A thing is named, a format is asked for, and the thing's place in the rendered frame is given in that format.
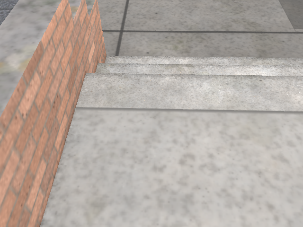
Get stairs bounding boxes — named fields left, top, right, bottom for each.
left=95, top=56, right=303, bottom=77

